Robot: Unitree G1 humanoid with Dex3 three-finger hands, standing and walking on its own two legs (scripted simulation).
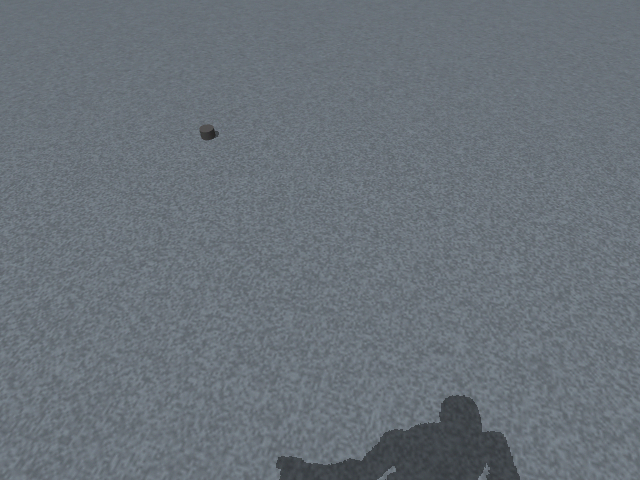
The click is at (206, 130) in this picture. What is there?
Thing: low tin
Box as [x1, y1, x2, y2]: [199, 124, 214, 139]
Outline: 202,125 199,128 201,137 203,139 210,139 214,137 213,127 209,124
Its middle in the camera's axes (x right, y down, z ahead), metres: -0.61 -0.58 +2.17
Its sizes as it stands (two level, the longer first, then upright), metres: 0.078 0.078 0.051
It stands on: the floor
